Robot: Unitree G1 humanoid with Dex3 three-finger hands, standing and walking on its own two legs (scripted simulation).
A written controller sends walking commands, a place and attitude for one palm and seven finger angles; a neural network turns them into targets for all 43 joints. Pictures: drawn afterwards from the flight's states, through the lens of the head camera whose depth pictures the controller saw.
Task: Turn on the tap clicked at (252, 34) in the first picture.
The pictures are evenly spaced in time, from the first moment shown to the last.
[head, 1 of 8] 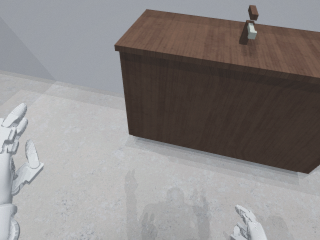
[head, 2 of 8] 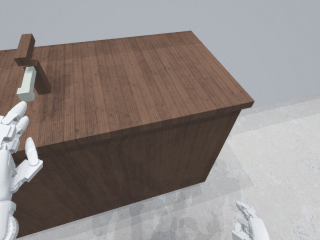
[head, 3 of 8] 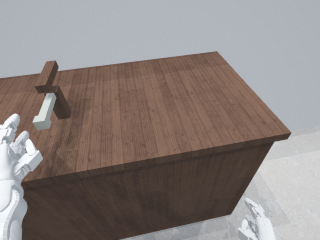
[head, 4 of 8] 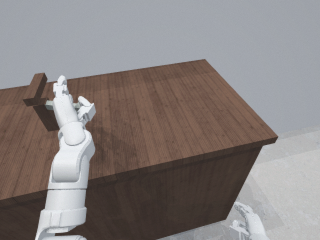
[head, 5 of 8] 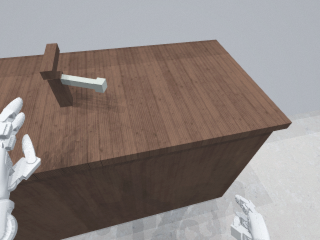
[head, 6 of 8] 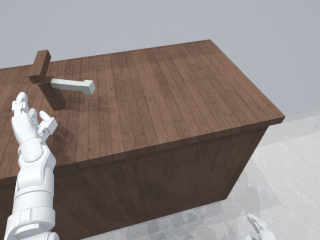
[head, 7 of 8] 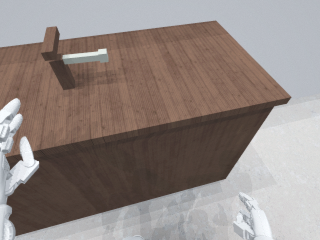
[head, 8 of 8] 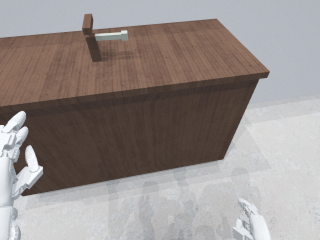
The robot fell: no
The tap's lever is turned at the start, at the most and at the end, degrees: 0 86 86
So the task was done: yes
